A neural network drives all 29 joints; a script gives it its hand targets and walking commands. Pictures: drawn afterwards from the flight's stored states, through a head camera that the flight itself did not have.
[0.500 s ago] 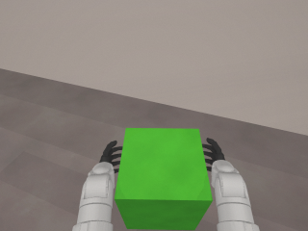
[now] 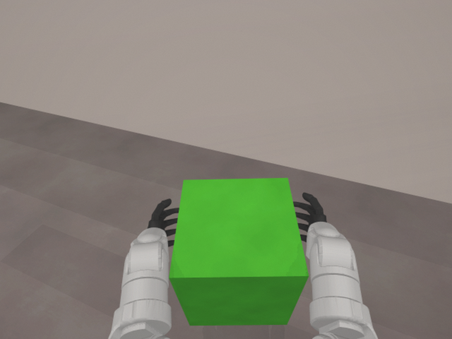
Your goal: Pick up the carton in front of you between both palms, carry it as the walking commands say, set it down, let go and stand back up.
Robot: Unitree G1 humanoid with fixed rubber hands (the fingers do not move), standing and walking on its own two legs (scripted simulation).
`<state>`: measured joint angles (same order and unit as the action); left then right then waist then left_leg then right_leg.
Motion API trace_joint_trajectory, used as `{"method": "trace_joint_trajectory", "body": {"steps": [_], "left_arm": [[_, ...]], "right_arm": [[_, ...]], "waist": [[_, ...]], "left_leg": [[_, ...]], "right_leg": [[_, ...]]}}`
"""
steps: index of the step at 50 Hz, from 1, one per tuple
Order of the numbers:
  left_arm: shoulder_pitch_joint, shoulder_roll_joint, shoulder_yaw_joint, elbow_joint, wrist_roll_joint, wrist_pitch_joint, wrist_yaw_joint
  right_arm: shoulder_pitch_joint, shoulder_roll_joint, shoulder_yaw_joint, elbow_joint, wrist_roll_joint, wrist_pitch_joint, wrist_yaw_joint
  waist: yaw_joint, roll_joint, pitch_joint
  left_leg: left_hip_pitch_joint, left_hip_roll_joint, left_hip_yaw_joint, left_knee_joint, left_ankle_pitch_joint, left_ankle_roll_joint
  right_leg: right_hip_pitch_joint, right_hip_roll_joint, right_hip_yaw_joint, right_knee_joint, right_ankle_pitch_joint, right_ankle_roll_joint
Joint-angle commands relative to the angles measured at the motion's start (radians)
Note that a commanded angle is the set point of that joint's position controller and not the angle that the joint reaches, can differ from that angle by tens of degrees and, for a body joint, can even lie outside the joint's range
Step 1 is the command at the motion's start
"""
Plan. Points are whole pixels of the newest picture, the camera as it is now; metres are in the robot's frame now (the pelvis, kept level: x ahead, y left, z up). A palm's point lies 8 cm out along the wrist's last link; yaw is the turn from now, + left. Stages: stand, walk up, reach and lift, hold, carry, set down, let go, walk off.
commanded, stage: set down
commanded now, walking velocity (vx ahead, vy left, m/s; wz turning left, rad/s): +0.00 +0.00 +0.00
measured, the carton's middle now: (236, 254) +0.32 +0.00 -0.02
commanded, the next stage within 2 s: none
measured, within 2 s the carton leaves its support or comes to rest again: neither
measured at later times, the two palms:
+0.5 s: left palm (178, 266) +0.37 +0.14 -0.16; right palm (297, 271) +0.34 -0.15 -0.15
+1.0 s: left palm (192, 273) +0.42 +0.13 -0.29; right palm (292, 282) +0.38 -0.17 -0.29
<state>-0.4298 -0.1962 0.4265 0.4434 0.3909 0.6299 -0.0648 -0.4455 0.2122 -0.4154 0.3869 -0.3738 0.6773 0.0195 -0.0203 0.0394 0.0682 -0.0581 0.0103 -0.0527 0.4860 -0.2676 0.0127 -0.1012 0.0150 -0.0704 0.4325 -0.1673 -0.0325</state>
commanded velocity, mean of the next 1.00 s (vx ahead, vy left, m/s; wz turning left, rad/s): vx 0.00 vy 0.00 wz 0.00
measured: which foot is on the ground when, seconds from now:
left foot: down 0.00-1.00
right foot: down 0.00-1.00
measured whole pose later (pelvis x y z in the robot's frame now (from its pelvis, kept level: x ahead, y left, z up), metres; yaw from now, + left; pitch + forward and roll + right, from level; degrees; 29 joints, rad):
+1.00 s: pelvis -0.05 +0.02 -0.21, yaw +0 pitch +44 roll +1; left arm -0.91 -0.02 0.39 0.70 0.20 0.24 0.04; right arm -0.83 0.10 -0.53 0.54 -0.24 0.26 -0.03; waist -0.06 0.04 -0.19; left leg -1.79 -0.05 0.00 1.55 -0.53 0.01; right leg -1.85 0.00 0.03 1.49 -0.40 0.02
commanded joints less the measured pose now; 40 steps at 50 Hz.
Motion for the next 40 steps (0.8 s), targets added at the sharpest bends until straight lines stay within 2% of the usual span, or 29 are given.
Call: {"method": "trace_joint_trajectory", "body": {"steps": [1,5,9,12,15,18,21,23,24,25,27,31,35,40], "left_arm": [[-0.604,-0.749,-0.346,0.107,-0.132,-0.068,-0.199],[-0.551,-0.637,-0.210,0.175,-0.034,-0.139,-0.156],[-0.471,-0.556,-0.193,0.172,-0.013,-0.264,-0.132],[-0.466,-0.579,-0.274,0.167,-0.057,-0.384,-0.127],[-0.512,-0.649,-0.403,0.172,-0.126,-0.488,-0.113],[-0.568,-0.698,-0.535,0.138,-0.196,-0.562,-0.090],[-0.582,-0.700,-0.633,0.100,-0.250,-0.593,-0.060],[-0.590,-0.709,-0.655,0.092,-0.264,-0.590,-0.039],[-0.587,-0.715,-0.650,0.097,-0.261,-0.582,-0.033],[-0.610,-0.728,-0.651,0.096,-0.263,-0.571,-0.030],[-0.654,-0.746,-0.647,0.110,-0.265,-0.544,-0.035],[-0.739,-0.767,-0.592,0.164,-0.244,-0.482,-0.059],[-0.811,-0.763,-0.528,0.217,-0.223,-0.439,-0.081],[-0.896,-0.741,-0.487,0.253,-0.224,-0.422,-0.095]], "right_arm": [[-0.512,0.822,0.354,0.141,0.158,-0.046,0.190],[-0.473,0.678,0.215,0.180,0.057,-0.123,0.150],[-0.395,0.584,0.207,0.168,0.035,-0.263,0.136],[-0.410,0.612,0.287,0.156,0.078,-0.393,0.135],[-0.468,0.662,0.396,0.155,0.132,-0.497,0.134],[-0.502,0.698,0.505,0.147,0.172,-0.571,0.129],[-0.502,0.697,0.582,0.118,0.214,-0.605,0.120],[-0.516,0.681,0.601,0.102,0.226,-0.606,0.122],[-0.528,0.682,0.606,0.101,0.231,-0.599,0.127],[-0.532,0.677,0.592,0.108,0.225,-0.591,0.134],[-0.558,0.684,0.556,0.135,0.213,-0.568,0.148],[-0.638,0.707,0.482,0.193,0.189,-0.503,0.175],[-0.714,0.737,0.425,0.241,0.175,-0.451,0.192],[-0.803,0.758,0.409,0.261,0.182,-0.423,0.185]], "waist": [[-0.004,-0.050,-0.101],[-0.013,-0.039,-0.094],[-0.007,-0.039,-0.183],[0.001,-0.032,-0.321],[-0.008,-0.024,-0.520],[-0.025,-0.024,-0.764],[-0.036,-0.023,-0.991],[-0.036,-0.006,-1.060],[-0.038,-0.018,-1.055],[-0.042,0.006,-1.053],[-0.064,0.017,-1.008],[-0.074,0.036,-0.917],[-0.069,0.031,-0.916],[-0.057,0.005,-0.999]], "left_leg": [[-0.303,-0.080,-0.027,-0.091,-0.124,0.052],[-0.388,-0.094,-0.026,-0.030,-0.083,0.050],[-0.482,-0.108,-0.023,0.056,0.043,0.037],[-0.557,-0.123,-0.023,0.131,0.122,0.026],[-0.640,-0.134,-0.025,0.223,0.188,0.004],[-0.704,-0.146,-0.028,0.329,0.287,-0.018],[-0.740,-0.149,-0.029,0.422,0.393,-0.031],[-0.737,-0.150,-0.028,0.466,0.413,-0.041],[-0.728,-0.149,-0.029,0.484,0.407,-0.042],[-0.752,-0.153,-0.024,0.495,0.363,-0.048],[-0.823,-0.159,-0.020,0.517,0.242,-0.051],[-0.978,-0.166,-0.011,0.559,0.040,-0.046],[-1.104,-0.175,0.004,0.626,-0.041,-0.036],[-1.232,-0.189,0.029,0.730,-0.047,-0.029]], "right_leg": [[0.169,0.017,0.173,-0.069,-0.194,0.029],[0.071,0.038,0.156,0.014,-0.083,0.022],[-0.048,0.051,0.153,0.124,0.138,0.025],[-0.118,0.064,0.150,0.221,0.251,0.029],[-0.180,0.079,0.143,0.335,0.321,0.032],[-0.234,0.088,0.140,0.450,0.421,0.035],[-0.315,0.098,0.132,0.548,0.502,0.039],[-0.440,0.111,0.113,0.583,0.435,0.045],[-0.535,0.117,0.102,0.591,0.383,0.052],[-0.578,0.119,0.097,0.603,0.325,0.050],[-0.687,0.122,0.083,0.629,0.205,0.046],[-0.853,0.121,0.061,0.684,0.030,0.036],[-0.951,0.124,0.051,0.750,-0.031,0.037],[-1.024,0.127,0.048,0.841,-0.019,0.049]]}}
